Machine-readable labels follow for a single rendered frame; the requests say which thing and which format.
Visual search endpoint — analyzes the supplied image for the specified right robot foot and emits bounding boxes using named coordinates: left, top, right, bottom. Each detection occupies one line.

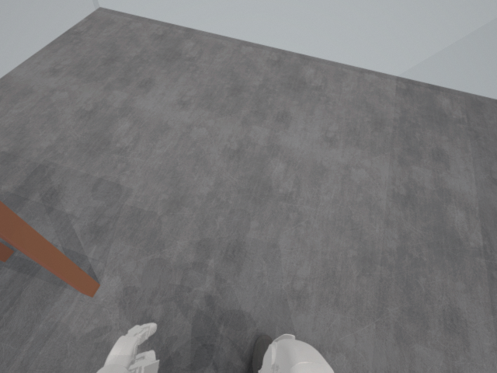
left=252, top=335, right=273, bottom=373

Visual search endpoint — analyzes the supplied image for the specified table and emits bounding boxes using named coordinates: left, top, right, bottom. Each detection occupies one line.
left=0, top=201, right=100, bottom=298

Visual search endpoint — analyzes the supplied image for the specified robot left hand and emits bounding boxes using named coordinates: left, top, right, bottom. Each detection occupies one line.
left=103, top=322, right=159, bottom=373

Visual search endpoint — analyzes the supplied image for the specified robot right shin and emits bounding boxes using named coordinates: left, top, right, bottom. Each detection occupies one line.
left=258, top=334, right=295, bottom=373

